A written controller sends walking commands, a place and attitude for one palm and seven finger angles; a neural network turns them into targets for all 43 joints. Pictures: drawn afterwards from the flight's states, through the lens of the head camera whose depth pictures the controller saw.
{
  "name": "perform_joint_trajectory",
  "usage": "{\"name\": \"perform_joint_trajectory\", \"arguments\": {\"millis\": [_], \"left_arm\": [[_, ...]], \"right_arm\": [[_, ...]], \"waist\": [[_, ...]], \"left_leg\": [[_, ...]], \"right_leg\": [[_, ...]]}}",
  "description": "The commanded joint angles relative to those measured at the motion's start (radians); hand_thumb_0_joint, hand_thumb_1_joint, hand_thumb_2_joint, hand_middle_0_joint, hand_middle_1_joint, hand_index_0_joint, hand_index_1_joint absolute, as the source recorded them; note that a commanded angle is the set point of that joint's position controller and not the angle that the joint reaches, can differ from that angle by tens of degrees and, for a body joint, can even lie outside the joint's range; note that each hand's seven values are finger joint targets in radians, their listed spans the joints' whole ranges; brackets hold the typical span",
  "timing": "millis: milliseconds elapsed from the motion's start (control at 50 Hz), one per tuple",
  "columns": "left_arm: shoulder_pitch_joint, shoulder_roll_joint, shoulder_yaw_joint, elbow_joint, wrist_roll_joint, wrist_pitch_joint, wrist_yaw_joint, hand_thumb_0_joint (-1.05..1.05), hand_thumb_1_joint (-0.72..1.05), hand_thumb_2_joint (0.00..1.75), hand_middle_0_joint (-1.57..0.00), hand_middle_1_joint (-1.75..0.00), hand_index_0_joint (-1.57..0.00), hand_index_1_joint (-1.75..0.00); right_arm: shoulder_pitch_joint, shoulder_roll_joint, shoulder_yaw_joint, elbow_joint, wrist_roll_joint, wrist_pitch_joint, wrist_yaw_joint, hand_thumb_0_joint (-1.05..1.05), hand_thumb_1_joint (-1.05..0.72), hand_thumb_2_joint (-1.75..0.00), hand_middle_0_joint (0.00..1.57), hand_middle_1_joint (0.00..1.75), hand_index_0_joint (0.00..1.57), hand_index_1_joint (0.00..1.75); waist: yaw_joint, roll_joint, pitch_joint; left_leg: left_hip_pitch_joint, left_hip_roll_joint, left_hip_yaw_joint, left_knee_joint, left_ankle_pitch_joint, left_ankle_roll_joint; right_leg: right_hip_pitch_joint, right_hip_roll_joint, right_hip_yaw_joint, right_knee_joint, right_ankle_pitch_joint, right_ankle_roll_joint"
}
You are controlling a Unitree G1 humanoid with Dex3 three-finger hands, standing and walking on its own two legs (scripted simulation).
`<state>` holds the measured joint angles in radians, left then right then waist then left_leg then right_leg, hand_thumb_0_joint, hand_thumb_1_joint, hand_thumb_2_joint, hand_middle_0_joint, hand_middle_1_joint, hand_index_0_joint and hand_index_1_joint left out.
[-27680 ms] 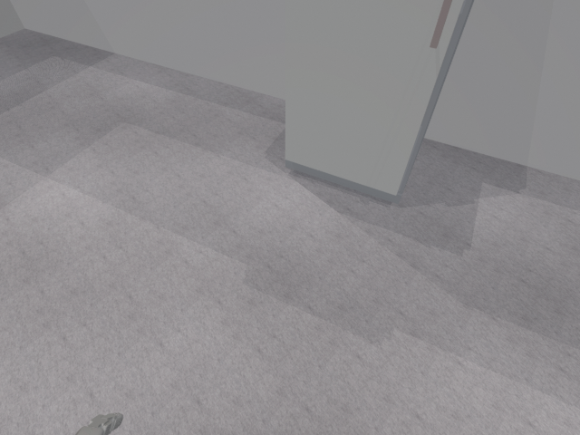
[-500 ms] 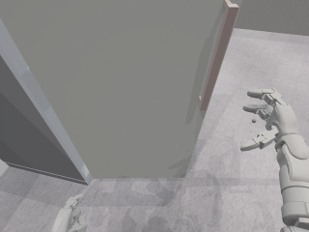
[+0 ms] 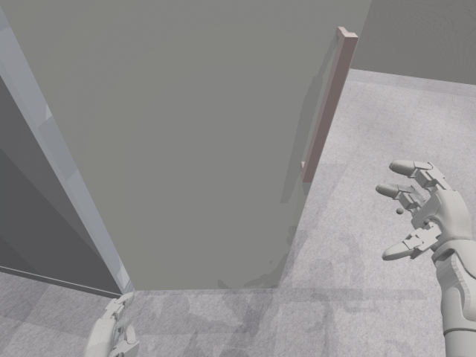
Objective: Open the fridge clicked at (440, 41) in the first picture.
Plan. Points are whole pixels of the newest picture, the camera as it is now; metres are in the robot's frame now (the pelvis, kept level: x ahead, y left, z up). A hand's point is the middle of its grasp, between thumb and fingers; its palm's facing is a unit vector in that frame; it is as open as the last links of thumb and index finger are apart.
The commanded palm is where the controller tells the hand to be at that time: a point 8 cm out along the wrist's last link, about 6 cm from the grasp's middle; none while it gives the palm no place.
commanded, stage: draw the hand back to the body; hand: right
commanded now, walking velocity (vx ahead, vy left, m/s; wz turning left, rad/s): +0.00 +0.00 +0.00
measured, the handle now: (321, 116) +0.52 -0.14 +0.17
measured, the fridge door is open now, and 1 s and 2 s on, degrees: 76 76 76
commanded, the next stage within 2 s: step back with the hand held close in 1.30 s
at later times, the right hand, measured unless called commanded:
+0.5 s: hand (445, 253) +0.24 -0.26 +0.14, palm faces +0.42 +0.87 -0.25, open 12.9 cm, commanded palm +0.19 -0.29 +0.16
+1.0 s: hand out of the picture +0.20 -0.28 +0.17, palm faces +0.48 +0.80 -0.37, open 8.1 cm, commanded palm +0.15 -0.31 +0.18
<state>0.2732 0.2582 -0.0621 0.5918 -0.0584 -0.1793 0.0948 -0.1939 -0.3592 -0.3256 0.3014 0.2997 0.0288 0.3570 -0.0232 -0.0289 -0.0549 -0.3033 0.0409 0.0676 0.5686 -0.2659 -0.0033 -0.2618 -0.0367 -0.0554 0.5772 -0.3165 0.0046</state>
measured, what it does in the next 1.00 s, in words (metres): stands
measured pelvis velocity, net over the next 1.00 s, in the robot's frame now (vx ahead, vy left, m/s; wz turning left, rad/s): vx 0.01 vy -0.01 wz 0.00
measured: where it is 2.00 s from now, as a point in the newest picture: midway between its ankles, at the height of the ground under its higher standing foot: outside the picture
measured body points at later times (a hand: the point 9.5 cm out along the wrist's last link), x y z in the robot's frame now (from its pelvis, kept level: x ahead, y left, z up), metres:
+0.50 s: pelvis +0.00 +0.00 +0.01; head -0.02 +0.01 +0.46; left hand +0.19 +0.22 -0.07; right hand +0.21 -0.31 +0.16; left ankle +0.02 +0.12 -0.73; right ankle -0.01 -0.12 -0.73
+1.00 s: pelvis +0.01 -0.01 +0.01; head -0.01 +0.00 +0.46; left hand +0.21 +0.21 -0.06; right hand +0.17 -0.32 +0.19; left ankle +0.02 +0.12 -0.73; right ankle -0.01 -0.12 -0.73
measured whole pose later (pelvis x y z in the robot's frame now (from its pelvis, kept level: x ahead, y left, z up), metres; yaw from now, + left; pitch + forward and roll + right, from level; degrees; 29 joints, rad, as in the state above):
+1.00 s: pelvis +0.01 -0.01 +0.01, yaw +0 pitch -5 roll +0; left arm 0.21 0.23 -0.02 0.65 0.02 -0.16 0.09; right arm 0.43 -0.34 -0.35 -0.36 0.07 -0.06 -0.08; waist -0.09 -0.05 0.01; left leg -0.10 0.05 0.07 0.40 -0.22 -0.02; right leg -0.06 -0.02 -0.06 0.42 -0.27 -0.01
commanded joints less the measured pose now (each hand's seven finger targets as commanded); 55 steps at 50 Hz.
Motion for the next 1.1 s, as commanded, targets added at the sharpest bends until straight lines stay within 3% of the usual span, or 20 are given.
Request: {"name": "perform_joint_trajectory", "arguments": {"millis": [0, 60, 100, 160, 200, 220, 240, 260, 300, 320, 380, 400, 520, 580, 600, 640, 900, 940, 980, 1080], "left_arm": [[-0.142, 0.133, 0.050, -0.168, -0.001, -0.068, 0.015, 0.00, 0.90, 0.90, -0.20, -0.30, -0.20, -0.30], [-0.145, 0.126, 0.047, -0.165, -0.001, -0.082, 0.021, 0.00, 0.90, 0.90, -0.20, -0.30, -0.20, -0.30], [-0.145, 0.130, 0.046, -0.154, -0.003, -0.087, 0.028, 0.00, 0.90, 0.90, -0.20, -0.30, -0.20, -0.30], [-0.158, 0.128, 0.042, -0.155, -0.004, -0.098, 0.037, 0.00, 0.90, 0.90, -0.20, -0.30, -0.20, -0.30], [-0.162, 0.129, 0.044, -0.154, -0.001, -0.104, 0.038, 0.00, 0.90, 0.90, -0.20, -0.30, -0.20, -0.30], [-0.161, 0.109, 0.047, -0.134, 0.042, -0.102, 0.022, 0.00, 0.90, 0.90, -0.20, -0.30, -0.20, -0.30], [-0.165, 0.109, 0.051, -0.119, 0.046, -0.101, 0.019, 0.00, 0.90, 0.90, -0.20, -0.30, -0.20, -0.30], [-0.170, 0.106, 0.053, -0.115, 0.046, -0.094, 0.016, 0.00, 0.90, 0.90, -0.20, -0.30, -0.20, -0.30], [-0.176, 0.110, 0.061, -0.103, 0.053, -0.080, 0.014, 0.00, 0.90, 0.90, -0.20, -0.30, -0.20, -0.30], [-0.179, 0.104, 0.060, -0.103, 0.054, -0.074, 0.012, 0.00, 0.90, 0.90, -0.20, -0.30, -0.20, -0.30], [-0.188, 0.094, 0.060, -0.091, 0.060, -0.063, 0.016, 0.00, 0.90, 0.90, -0.20, -0.30, -0.20, -0.30], [-0.195, 0.097, 0.061, -0.084, 0.063, -0.063, 0.019, 0.00, 0.90, 0.90, -0.20, -0.30, -0.20, -0.30], [-0.204, 0.088, 0.063, -0.075, 0.070, -0.055, 0.019, 0.00, 0.90, 0.90, -0.20, -0.30, -0.20, -0.30], [-0.204, 0.087, 0.067, -0.076, 0.074, -0.048, 0.013, 0.00, 0.90, 0.90, -0.20, -0.30, -0.20, -0.30], [-0.208, 0.090, 0.069, -0.074, 0.074, -0.044, 0.011, 0.00, 0.90, 0.90, -0.20, -0.30, -0.20, -0.30], [-0.208, 0.085, 0.069, -0.084, 0.073, -0.036, 0.005, 0.00, 0.90, 0.90, -0.20, -0.30, -0.20, -0.30], [-0.198, 0.079, 0.078, -0.096, 0.081, -0.033, 0.000, 0.00, 0.90, 0.90, -0.20, -0.30, -0.20, -0.30], [-0.195, 0.078, 0.078, -0.094, 0.078, -0.031, 0.001, 0.00, 0.90, 0.90, -0.20, -0.30, -0.20, -0.30], [-0.192, 0.078, 0.077, -0.090, 0.078, -0.031, 0.003, 0.00, 0.90, 0.90, -0.20, -0.30, -0.20, -0.30], [-0.192, 0.078, 0.076, -0.088, 0.081, -0.034, 0.006, 0.00, 0.90, 0.90, -0.20, -0.30, -0.20, -0.30]], "right_arm": [[-0.251, -0.236, -0.103, -0.303, 0.031, -0.038, -0.004, 0.00, 0.55, -0.20, 0.25, 1.15, 0.25, 1.15], [-0.225, -0.221, -0.091, -0.370, 0.026, -0.030, -0.006, 0.00, 0.55, -0.20, 0.25, 1.15, 0.25, 1.15], [-0.219, -0.214, -0.082, -0.368, 0.035, -0.019, 0.000, 0.00, 0.55, -0.20, 0.25, 1.15, 0.25, 1.15], [-0.196, -0.219, -0.087, -0.410, 0.037, 0.000, 0.007, 0.00, 0.44, -0.25, 0.25, 1.09, 0.25, 1.09], [-0.140, -0.235, -0.116, -0.421, 0.045, 0.011, 0.009, 0.00, 0.37, -0.29, 0.24, 1.04, 0.24, 1.04], [-0.160, -0.278, -0.090, -0.544, -0.097, -0.057, -0.166, 0.00, 0.33, -0.31, 0.24, 1.02, 0.24, 1.02], [-0.030, -0.175, -0.051, -0.476, -0.106, -0.065, -0.244, 0.00, 0.30, -0.32, 0.24, 1.00, 0.24, 1.00], [0.030, -0.152, -0.036, -0.502, -0.131, -0.077, -0.296, 0.00, 0.26, -0.34, 0.24, 0.98, 0.24, 0.98], [0.086, -0.185, -0.060, -0.573, -0.160, -0.105, -0.362, 0.00, 0.19, -0.37, 0.24, 0.94, 0.24, 0.94], [0.102, -0.178, -0.058, -0.602, -0.173, -0.116, -0.383, 0.00, 0.15, -0.39, 0.24, 0.92, 0.24, 0.92], [0.060, -0.174, -0.043, -0.657, -0.206, -0.144, -0.429, 0.00, 0.04, -0.44, 0.23, 0.85, 0.23, 0.85], [0.077, -0.177, -0.039, -0.653, -0.211, -0.148, -0.438, 0.00, 0.01, -0.46, 0.23, 0.83, 0.23, 0.83], [0.176, -0.155, -0.039, -0.701, -0.233, -0.168, -0.465, 0.00, -0.21, -0.57, 0.22, 0.70, 0.22, 0.70], [0.256, -0.151, -0.054, -0.712, -0.234, -0.167, -0.464, 0.00, -0.32, -0.62, 0.22, 0.64, 0.22, 0.64], [0.303, -0.159, -0.069, -0.692, -0.232, -0.163, -0.460, 0.00, -0.36, -0.64, 0.22, 0.62, 0.22, 0.62], [0.320, -0.148, -0.067, -0.740, -0.232, -0.165, -0.454, 0.00, -0.43, -0.67, 0.22, 0.58, 0.22, 0.58], [0.515, -0.176, -0.141, -0.873, -0.232, -0.159, -0.458, 0.00, -0.90, -0.90, 0.20, 0.30, 0.20, 0.30], [0.489, -0.155, -0.117, -0.873, -0.235, -0.155, -0.458, 0.00, -0.90, -0.90, 0.20, 0.30, 0.20, 0.30], [0.463, -0.154, -0.111, -0.875, -0.239, -0.153, -0.462, 0.00, -0.90, -0.90, 0.20, 0.30, 0.20, 0.30], [0.454, -0.160, -0.115, -0.874, -0.242, -0.150, -0.468, 0.00, -0.90, -0.90, 0.20, 0.30, 0.20, 0.30]], "waist": [[-0.028, 0.017, -0.169], [-0.025, -0.039, -0.166], [-0.013, 0.011, -0.130], [-0.021, -0.036, -0.123], [-0.031, -0.012, -0.131], [-0.032, 0.026, -0.022], [-0.020, 0.040, 0.005], [-0.031, 0.031, -0.003], [-0.040, 0.030, -0.066], [-0.040, -0.010, -0.090], [-0.031, -0.063, -0.077], [-0.030, -0.030, -0.054], [-0.041, -0.048, -0.062], [-0.049, -0.026, -0.045], [-0.055, 0.017, -0.025], [-0.054, -0.026, -0.026], [-0.061, -0.034, 0.001], [-0.050, -0.007, 0.017], [-0.048, -0.047, 0.021], [-0.054, -0.045, 0.000]], "left_leg": [[0.134, -0.030, -0.028, -0.083, 0.198, 0.025], [0.122, -0.033, -0.023, -0.090, 0.187, 0.025], [0.111, -0.036, -0.027, -0.110, 0.135, 0.019], [0.111, -0.034, -0.025, -0.116, 0.120, 0.020], [0.133, -0.033, -0.031, -0.117, 0.145, 0.019], [0.105, -0.024, -0.049, -0.189, 0.093, 0.007], [0.101, -0.020, -0.039, -0.194, 0.048, 0.006], [0.125, -0.019, -0.033, -0.196, 0.040, 0.007], [0.184, -0.017, -0.037, -0.201, 0.091, 0.008], [0.208, -0.014, -0.038, -0.191, 0.114, 0.009], [0.202, -0.022, -0.031, -0.204, 0.093, 0.013], [0.198, -0.023, -0.034, -0.220, 0.090, 0.011], [0.246, -0.027, -0.021, -0.212, 0.142, 0.016], [0.260, -0.030, -0.016, -0.207, 0.180, 0.014], [0.263, -0.032, -0.017, -0.214, 0.187, 0.014], [0.273, -0.030, -0.016, -0.206, 0.209, 0.014], [0.265, -0.031, -0.011, -0.212, 0.228, 0.010], [0.250, -0.031, -0.011, -0.213, 0.222, 0.006], [0.240, -0.031, -0.010, -0.214, 0.203, 0.009], [0.252, -0.030, -0.008, -0.210, 0.199, 0.010]], "right_leg": [[0.020, 0.027, 0.037, -0.101, 0.188, -0.030], [0.050, 0.029, 0.038, -0.109, 0.183, -0.028], [0.040, 0.027, 0.040, -0.110, 0.141, -0.031], [0.054, 0.031, 0.047, -0.120, 0.130, -0.030], [0.059, 0.030, 0.044, -0.112, 0.154, -0.032], [0.005, 0.040, 0.030, -0.140, 0.133, -0.033], [0.002, 0.035, 0.029, -0.156, 0.093, -0.029], [0.018, 0.032, 0.029, -0.171, 0.084, -0.028], [0.053, 0.030, 0.015, -0.178, 0.124, -0.035], [0.067, 0.030, 0.011, -0.182, 0.144, -0.034], [0.099, 0.033, 0.012, -0.214, 0.130, -0.029], [0.100, 0.029, 0.012, -0.217, 0.128, -0.034], [0.137, 0.028, 0.022, -0.245, 0.189, -0.030], [0.135, 0.027, 0.023, -0.249, 0.224, -0.027], [0.124, 0.023, 0.023, -0.250, 0.233, -0.029], [0.131, 0.023, 0.020, -0.249, 0.259, -0.025], [0.130, 0.021, 0.014, -0.240, 0.283, -0.021], [0.128, 0.020, 0.011, -0.240, 0.276, -0.024], [0.133, 0.022, 0.014, -0.243, 0.264, -0.022], [0.142, 0.024, 0.020, -0.245, 0.264, -0.021]]}}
